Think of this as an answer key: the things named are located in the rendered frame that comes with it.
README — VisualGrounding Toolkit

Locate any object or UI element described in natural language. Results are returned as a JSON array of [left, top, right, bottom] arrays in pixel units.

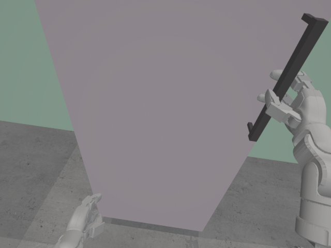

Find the robot left hand
[[66, 193, 104, 241]]

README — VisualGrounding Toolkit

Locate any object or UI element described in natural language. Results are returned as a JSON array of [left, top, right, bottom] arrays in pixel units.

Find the fridge door
[[34, 0, 331, 231]]

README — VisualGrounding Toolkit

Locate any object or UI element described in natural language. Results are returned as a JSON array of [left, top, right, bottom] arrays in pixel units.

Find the robot right hand
[[257, 70, 326, 135]]

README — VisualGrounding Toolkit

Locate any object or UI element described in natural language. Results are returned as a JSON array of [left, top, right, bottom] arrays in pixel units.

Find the handle
[[247, 13, 329, 142]]

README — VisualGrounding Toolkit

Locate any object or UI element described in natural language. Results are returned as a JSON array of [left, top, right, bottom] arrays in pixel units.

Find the left robot forearm
[[53, 229, 84, 248]]

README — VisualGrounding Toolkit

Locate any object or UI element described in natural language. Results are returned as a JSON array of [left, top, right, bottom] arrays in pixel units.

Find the right robot forearm
[[292, 123, 331, 248]]

